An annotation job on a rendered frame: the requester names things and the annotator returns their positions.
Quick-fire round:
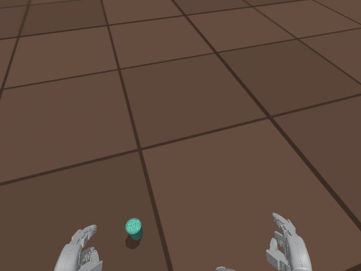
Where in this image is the right robot hand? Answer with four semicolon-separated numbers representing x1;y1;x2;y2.
266;213;312;271

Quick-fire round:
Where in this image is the cup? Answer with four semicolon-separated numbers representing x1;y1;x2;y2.
125;218;143;240

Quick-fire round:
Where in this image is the left robot hand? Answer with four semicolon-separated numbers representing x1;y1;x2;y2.
54;225;103;271

